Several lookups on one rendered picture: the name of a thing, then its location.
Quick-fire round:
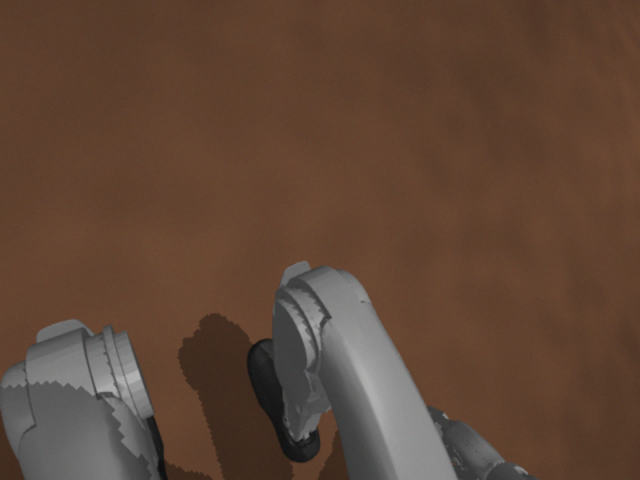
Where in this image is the right robot arm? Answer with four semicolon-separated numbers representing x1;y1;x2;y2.
486;462;540;480

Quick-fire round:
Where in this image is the right robot hand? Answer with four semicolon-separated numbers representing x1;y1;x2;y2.
426;405;506;480

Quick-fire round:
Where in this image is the right robot foot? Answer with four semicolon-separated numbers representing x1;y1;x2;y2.
247;339;320;463

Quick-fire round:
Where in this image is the left robot foot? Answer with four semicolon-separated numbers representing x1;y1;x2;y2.
146;416;168;480

